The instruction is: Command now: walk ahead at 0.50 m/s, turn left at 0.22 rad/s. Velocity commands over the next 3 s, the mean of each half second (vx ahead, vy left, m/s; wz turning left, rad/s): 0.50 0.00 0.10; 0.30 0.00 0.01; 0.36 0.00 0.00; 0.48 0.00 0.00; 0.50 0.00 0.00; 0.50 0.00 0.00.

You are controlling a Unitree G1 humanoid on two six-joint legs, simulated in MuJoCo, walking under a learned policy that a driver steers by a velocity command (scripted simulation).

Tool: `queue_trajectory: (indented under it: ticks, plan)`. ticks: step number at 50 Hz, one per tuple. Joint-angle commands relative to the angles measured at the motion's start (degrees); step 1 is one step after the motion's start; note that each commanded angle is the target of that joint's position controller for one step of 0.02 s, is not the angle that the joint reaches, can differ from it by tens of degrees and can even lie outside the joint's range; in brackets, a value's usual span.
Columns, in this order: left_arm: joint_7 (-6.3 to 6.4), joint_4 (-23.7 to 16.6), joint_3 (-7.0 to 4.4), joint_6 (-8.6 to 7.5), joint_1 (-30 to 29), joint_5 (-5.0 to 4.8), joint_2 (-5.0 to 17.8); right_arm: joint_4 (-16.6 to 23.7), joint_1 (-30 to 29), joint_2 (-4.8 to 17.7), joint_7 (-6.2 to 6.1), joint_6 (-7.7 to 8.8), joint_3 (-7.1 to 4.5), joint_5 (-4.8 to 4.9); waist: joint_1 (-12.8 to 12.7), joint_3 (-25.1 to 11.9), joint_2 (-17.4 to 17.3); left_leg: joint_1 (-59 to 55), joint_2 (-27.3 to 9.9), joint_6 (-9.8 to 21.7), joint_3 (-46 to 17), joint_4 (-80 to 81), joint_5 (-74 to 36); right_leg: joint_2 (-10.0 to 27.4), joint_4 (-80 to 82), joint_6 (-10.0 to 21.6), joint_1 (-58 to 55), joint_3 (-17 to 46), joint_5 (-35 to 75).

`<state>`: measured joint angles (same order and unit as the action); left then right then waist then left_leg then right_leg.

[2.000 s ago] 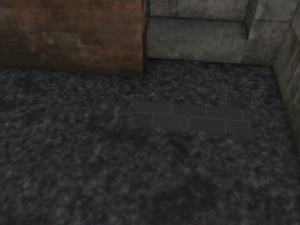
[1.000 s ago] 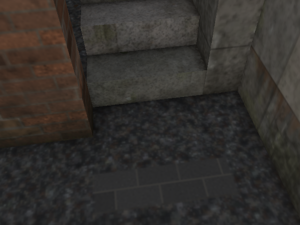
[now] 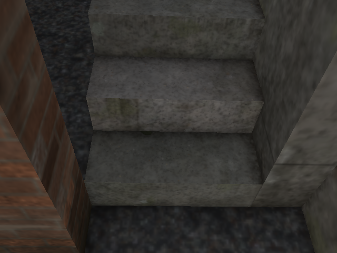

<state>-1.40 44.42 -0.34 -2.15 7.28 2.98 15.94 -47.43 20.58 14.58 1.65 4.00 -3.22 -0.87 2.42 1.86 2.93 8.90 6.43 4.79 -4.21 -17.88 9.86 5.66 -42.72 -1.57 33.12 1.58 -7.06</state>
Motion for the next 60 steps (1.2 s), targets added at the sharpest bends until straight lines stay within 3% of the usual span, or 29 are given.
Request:
queue_trajectory:
  ticks: [1, 5, 8, 9, 10, 11, 13, 14, 16, 18, 24, 28, 31, 32, 33, 34, 36, 38, 41, 43, 45, 48, 50, 52, 53, 54, 55, 56, 60]
  plan:
    - [0.04, -4.07, -0.63, -0.75, -4.76, -0.89, 3.15, 1.98, 2.59, 9.00, -0.25, 1.70, -2.69, 0.07, 1.46, -0.56, -8.61, 2.28, -13.15, 6.49, -8.58, 8.00, -0.05, -1.68, 8.02, -0.24, -4.57, -2.15, 6.99]
    - [0.09, -5.11, -1.51, -2.16, -6.53, -0.91, 4.99, 1.55, 2.60, 10.29, -0.43, 1.85, -3.40, -0.89, 1.87, 0.15, -8.98, 0.21, -15.46, 5.58, -10.55, 4.29, -3.91, -3.18, 12.18, 1.45, -7.84, -2.39, 1.81]
    - [0.93, -2.17, -2.33, -3.56, 3.53, -0.35, 5.06, 1.61, 0.63, 8.08, -2.01, 1.35, -2.34, -0.85, -2.89, -3.88, -5.93, -0.51, -12.51, 2.83, -8.15, -10.26, -22.57, -5.74, 19.36, 4.63, -20.84, -4.20, -1.99]
    - [1.81, -0.41, -3.21, -4.56, 12.15, 0.41, 7.45, 1.69, 0.15, 6.66, -2.35, 1.44, -1.53, -0.77, -7.01, -9.57, -2.59, 4.78, -9.90, 1.51, -6.09, -21.88, -19.89, 0.09, 20.12, 7.23, -32.45, 2.02, -4.11]
    - [1.99, 0.14, -5.21, -4.35, 18.47, 0.99, 14.63, 3.83, 3.27, 2.88, -2.26, 1.38, -0.17, 1.17, -7.97, -15.57, 10.00, 20.73, -1.99, -1.67, 1.56, -39.71, -0.60, 13.89, 24.99, 14.07, -45.83, 24.33, -13.42]
    - [1.34, 2.02, -5.40, -3.59, 16.95, -0.04, 13.43, 2.56, 4.80, 4.74, -2.72, 0.63, -0.25, -0.66, -5.49, -12.82, 11.43, 28.42, -2.30, -1.71, 2.15, -48.34, 18.73, 18.48, 30.86, 15.84, -43.55, 36.75, -15.33]
    - [1.25, 0.54, -3.09, -3.41, 8.87, -1.55, 4.54, 1.62, -0.57, 6.19, -2.25, -0.13, -0.28, -1.50, -3.78, -4.33, -1.16, 28.26, -8.23, -1.58, 0.81, -48.71, 10.49, 12.79, 31.54, 13.20, -33.35, 22.41, -13.34]
    - [1.78, 0.99, -2.89, -3.66, 8.99, -0.99, 3.45, 1.92, -2.97, 4.96, -2.09, -0.07, -0.11, -1.47, -3.98, -2.29, -0.16, 28.13, -9.32, -1.38, 0.19, -45.65, 8.20, 10.51, 33.25, 11.37, -31.55, 16.98, -6.85]
    - [2.02, 2.74, -2.95, -4.54, 9.97, -1.19, 3.30, 1.43, -3.75, 3.70, -1.64, -0.98, 0.25, -2.87, -3.59, -2.17, 2.51, 26.04, -9.91, -2.61, 1.74, -43.39, 4.83, 6.72, 33.59, 10.19, -30.41, 9.75, 4.43]
    - [1.53, 3.98, -2.74, -5.53, 10.33, -2.56, 2.79, 2.54, -5.93, 3.61, -1.42, -1.36, -0.07, -2.99, -3.27, -2.21, 2.60, 26.72, -10.08, -3.76, 3.55, -40.04, 3.19, 5.25, 34.02, 11.62, -30.33, 6.15, 12.10]
    - [0.78, 6.83, -3.19, -6.08, 11.36, -3.66, 4.53, 6.66, -16.07, 1.65, -0.79, -0.48, 1.08, -1.84, -3.48, -1.48, 1.92, 21.06, -9.14, -5.29, 5.70, -22.27, -5.36, 4.00, 34.70, 11.21, -27.31, 0.62, 22.22]
    - [2.48, 7.10, -2.87, -5.05, 10.38, -3.27, 4.79, 7.24, -18.91, 2.15, -1.11, -0.17, 1.19, -1.33, -3.15, -1.70, 1.64, 17.23, -8.00, -3.82, 5.27, -15.16, -5.63, 5.18, 30.66, 9.44, -30.52, 0.53, 27.96]
    - [1.97, 7.49, -2.20, -4.64, 11.12, -3.45, 2.01, 0.86, -3.87, 2.80, -2.66, 0.86, 0.48, -2.82, 1.71, -8.31, -1.71, 1.60, -5.26, -1.12, 7.54, -9.48, -7.03, 1.97, 12.37, 8.14, -28.18, -2.08, 35.57]
    - [2.24, 6.87, -1.75, -4.44, 11.48, -3.79, 1.20, -0.37, 1.87, 5.37, -3.03, 2.21, -0.16, -4.31, 4.32, -11.31, -5.17, -8.47, -10.65, 0.71, 2.78, -5.97, -17.02, -0.49, 1.21, 5.95, -20.87, -2.33, 26.80]
    - [2.46, 5.58, -0.10, -4.25, 17.40, -3.80, -4.32, -0.67, 4.37, 11.14, -3.17, 2.71, -1.19, -4.64, 0.59, -14.56, -18.58, -19.35, -28.31, 6.48, -14.38, -7.98, -51.59, -7.57, -15.65, 3.28, -8.21, -5.62, -14.75]
    - [3.01, 9.24, -0.53, -2.31, 24.81, -4.10, -2.95, -1.49, 4.04, 9.95, -2.97, 1.93, -1.50, -1.56, -1.63, -19.30, -16.57, -15.56, -29.70, 12.97, -18.72, -5.27, -54.92, -8.48, -24.18, 3.15, -9.22, -0.87, -24.87]
    - [3.20, 8.88, -1.22, -0.30, 18.11, -0.91, -1.41, 1.05, -5.12, -0.58, -2.69, 1.75, 1.73, -1.64, -3.57, -10.72, -4.98, -4.29, -25.00, 10.58, -11.33, -3.65, -45.71, -4.90, -28.07, 2.95, -7.93, 1.75, -21.32]
    - [3.77, 7.39, -1.90, 1.79, 16.41, -1.02, -0.74, 1.16, -9.12, -2.71, -4.45, 1.87, 3.21, -0.76, -6.08, -6.68, -4.70, 4.11, -21.89, 7.03, -4.43, -0.30, -45.11, -3.45, -21.67, 1.69, -12.02, 1.93, -18.86]
    - [4.26, 8.38, -1.18, 4.78, 19.61, -1.24, -4.32, -1.53, -6.24, -0.47, -4.92, 1.95, 3.21, -1.58, -7.04, -7.99, -8.04, 5.72, -18.37, 4.27, 0.39, -1.12, -45.30, -5.70, -13.47, 0.17, -19.11, -1.85, -16.69]
    - [4.02, 7.41, -0.06, 5.48, 17.54, -1.08, -7.31, -2.29, -5.27, 1.29, -4.24, 1.13, 2.77, -0.34, -6.00, -7.20, -6.30, 3.70, -18.72, 0.71, -1.24, -2.54, -45.85, -5.69, -5.29, -0.53, -18.26, -2.19, -16.14]
    - [4.14, 7.02, -0.05, 5.62, 16.90, -1.82, -6.79, -2.77, -4.38, 1.47, -4.16, 0.11, 2.48, 0.01, -4.71, -8.15, -8.76, 1.64, -18.75, -0.94, -2.96, -2.92, -40.36, -5.86, 0.29, -0.93, -18.44, -2.50, -14.40]
    - [4.23, 6.32, 0.60, 5.54, 16.19, -2.07, -7.41, -3.13, -5.07, -0.41, -3.82, -1.32, 2.70, 0.59, -3.52, -5.76, -10.35, 5.21, -18.73, -1.65, -6.89, 1.12, -13.99, -4.53, 11.09, -0.78, -22.32, -1.77, -9.22]
    - [4.53, 6.26, 0.60, 5.18, 15.26, -0.62, -7.10, -3.00, -6.83, -0.60, -4.42, -1.49, 2.64, -0.36, -3.50, -1.86, -12.83, 12.62, -14.12, -1.33, -7.26, 7.32, 23.71, -5.22, 16.98, 0.68, -28.06, -2.38, -5.14]
    - [4.12, 6.32, 0.98, 3.27, 15.87, 0.19, -6.51, -1.67, -9.04, 0.80, -4.18, -3.03, 2.08, 0.36, -2.50, 1.71, -7.28, 13.73, -14.38, -0.98, -9.38, 7.68, 23.71, -2.51, 21.65, 2.43, -26.59, 1.80, -7.80]
    - [3.97, 7.19, 0.52, 2.68, 15.88, -0.27, -4.93, -1.91, -6.54, 0.86, -4.03, -3.49, 2.04, 0.95, -0.73, 3.97, 0.09, 10.86, -11.98, -0.84, -6.75, 8.17, 19.89, -3.28, 22.95, 3.88, -19.92, 2.24, -16.17]
    - [3.91, 6.48, 0.86, 1.86, 14.52, -0.63, -6.68, -1.99, -8.00, 1.05, -4.13, -3.63, 2.08, 0.71, -1.45, 4.90, 1.95, 7.16, -11.33, -0.68, -4.69, 5.85, 15.74, -2.66, 26.76, 4.59, -15.91, 3.72, -19.15]
    - [3.68, 5.76, 0.32, 1.14, 13.69, -0.14, -4.06, -2.42, -7.54, 2.08, -3.94, -3.65, 1.90, 0.23, -1.76, 3.85, 0.86, 4.76, -10.01, -0.14, -1.38, 1.48, 14.42, -1.76, 26.59, 5.57, -15.91, 4.35, -20.44]
    - [3.40, 5.05, 0.11, 0.45, 13.17, -0.08, -3.67, -2.40, -7.37, 1.33, -3.72, -3.47, 1.98, 0.27, -1.92, 2.38, 4.36, 3.45, -8.48, -0.08, 1.45, -2.45, 12.90, -0.96, 29.22, 6.49, -14.98, 6.07, -23.69]
    - [3.54, 4.35, -0.65, -0.18, 12.77, -1.88, -1.44, -2.16, -5.52, -1.23, -2.49, -2.33, 2.91, -0.75, -0.87, 2.53, 5.91, 3.92, -5.15, -0.14, 7.69, -13.94, 10.47, 2.21, 32.56, 9.06, -14.37, 11.27, -24.89]
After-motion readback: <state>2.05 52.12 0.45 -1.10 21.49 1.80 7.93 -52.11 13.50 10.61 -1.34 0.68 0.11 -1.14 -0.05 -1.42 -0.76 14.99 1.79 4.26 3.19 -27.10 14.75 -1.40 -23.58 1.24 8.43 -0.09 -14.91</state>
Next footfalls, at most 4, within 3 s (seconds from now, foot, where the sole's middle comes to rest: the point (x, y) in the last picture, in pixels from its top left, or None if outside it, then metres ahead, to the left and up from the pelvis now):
0.16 right None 0.25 -0.15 -0.78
0.64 left None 0.46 0.07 -0.78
1.02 right None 0.47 -0.13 -0.78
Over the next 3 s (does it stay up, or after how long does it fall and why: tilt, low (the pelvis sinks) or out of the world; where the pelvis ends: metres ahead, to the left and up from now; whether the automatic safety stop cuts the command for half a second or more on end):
stays up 0.46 -0.05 0.00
